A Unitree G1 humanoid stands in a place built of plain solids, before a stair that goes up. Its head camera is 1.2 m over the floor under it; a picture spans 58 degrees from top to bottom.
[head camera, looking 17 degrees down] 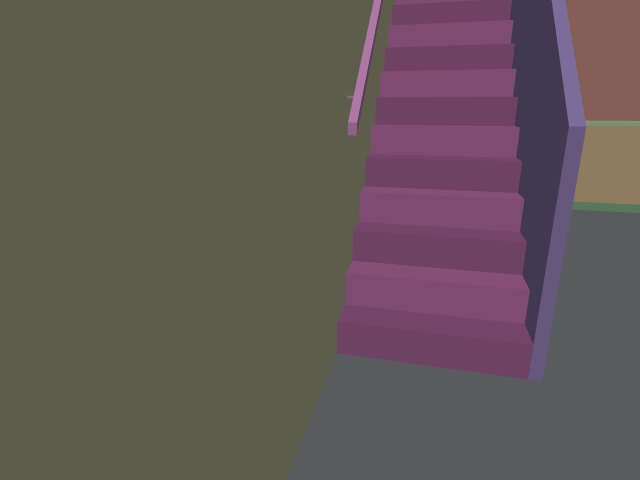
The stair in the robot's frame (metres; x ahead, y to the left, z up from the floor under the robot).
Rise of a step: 0.18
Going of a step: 0.20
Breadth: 0.90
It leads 14 degrees to the right of straight ahead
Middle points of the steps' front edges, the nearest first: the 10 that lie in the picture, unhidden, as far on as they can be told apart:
1.83 -0.52 0.18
2.03 -0.57 0.36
2.22 -0.62 0.54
2.42 -0.67 0.72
2.61 -0.72 0.91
2.81 -0.77 1.09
3.00 -0.82 1.27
3.20 -0.87 1.45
3.39 -0.92 1.63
3.59 -0.97 1.81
